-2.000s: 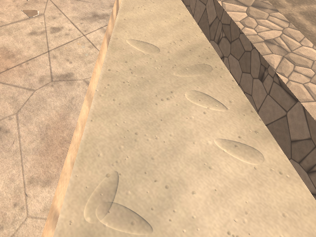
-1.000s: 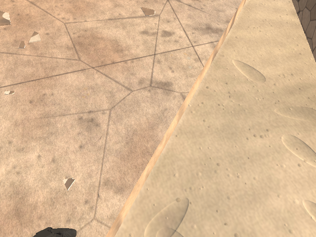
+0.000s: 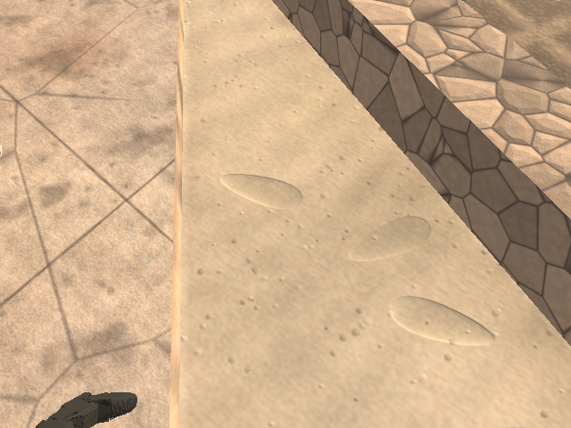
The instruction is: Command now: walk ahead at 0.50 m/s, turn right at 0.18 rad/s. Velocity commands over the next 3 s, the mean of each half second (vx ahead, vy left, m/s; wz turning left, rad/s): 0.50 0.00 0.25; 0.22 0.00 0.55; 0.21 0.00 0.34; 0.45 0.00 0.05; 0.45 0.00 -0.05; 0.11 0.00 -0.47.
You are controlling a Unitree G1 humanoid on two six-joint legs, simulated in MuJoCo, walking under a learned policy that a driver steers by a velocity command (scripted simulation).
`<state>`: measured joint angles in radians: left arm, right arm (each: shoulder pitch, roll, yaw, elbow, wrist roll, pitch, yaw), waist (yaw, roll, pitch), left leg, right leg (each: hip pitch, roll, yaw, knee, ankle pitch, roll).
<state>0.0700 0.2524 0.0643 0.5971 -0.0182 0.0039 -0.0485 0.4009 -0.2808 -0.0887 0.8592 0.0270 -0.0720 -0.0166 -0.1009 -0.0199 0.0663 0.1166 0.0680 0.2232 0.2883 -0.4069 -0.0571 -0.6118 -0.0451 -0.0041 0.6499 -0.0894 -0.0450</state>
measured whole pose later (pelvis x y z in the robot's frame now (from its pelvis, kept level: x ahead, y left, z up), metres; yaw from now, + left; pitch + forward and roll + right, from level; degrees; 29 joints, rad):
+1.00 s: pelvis +0.47 -0.01 +0.01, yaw +30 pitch +1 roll +0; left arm 0.14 0.27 0.02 0.71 0.02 0.02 0.02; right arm 0.29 -0.28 -0.09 0.77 -0.03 0.04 0.00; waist -0.05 -0.03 0.08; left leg -0.26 -0.12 -0.19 0.51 -0.24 0.04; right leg -0.47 -0.01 0.04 0.79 -0.32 0.04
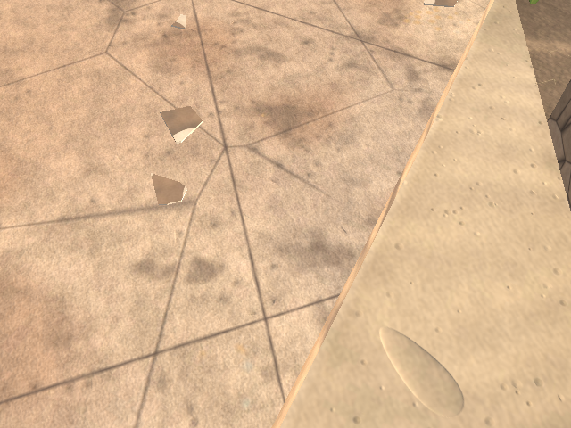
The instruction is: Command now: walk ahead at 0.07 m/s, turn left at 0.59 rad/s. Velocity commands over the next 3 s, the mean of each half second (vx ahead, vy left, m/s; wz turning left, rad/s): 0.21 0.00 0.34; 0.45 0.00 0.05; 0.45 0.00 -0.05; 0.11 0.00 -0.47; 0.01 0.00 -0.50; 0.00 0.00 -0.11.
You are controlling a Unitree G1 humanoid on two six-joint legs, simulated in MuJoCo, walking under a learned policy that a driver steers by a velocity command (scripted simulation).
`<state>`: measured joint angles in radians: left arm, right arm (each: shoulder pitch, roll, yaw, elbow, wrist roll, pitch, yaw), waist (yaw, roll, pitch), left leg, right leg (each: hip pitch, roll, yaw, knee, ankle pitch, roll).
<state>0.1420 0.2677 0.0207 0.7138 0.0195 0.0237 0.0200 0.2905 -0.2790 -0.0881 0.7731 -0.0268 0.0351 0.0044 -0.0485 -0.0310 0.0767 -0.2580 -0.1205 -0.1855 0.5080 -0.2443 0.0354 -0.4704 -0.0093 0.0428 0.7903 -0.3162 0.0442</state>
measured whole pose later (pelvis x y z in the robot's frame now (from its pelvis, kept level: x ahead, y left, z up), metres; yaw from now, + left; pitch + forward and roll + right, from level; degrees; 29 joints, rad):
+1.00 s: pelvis +0.26 -0.07 -0.01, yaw +9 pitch +0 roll +1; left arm 0.18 0.24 0.05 0.82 0.03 -0.03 -0.02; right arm 0.35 -0.23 -0.04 0.94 -0.01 -0.05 0.00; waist -0.02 0.01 0.06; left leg -0.27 -0.01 -0.03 1.27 -0.41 0.05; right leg -0.37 0.02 -0.10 0.56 -0.19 -0.09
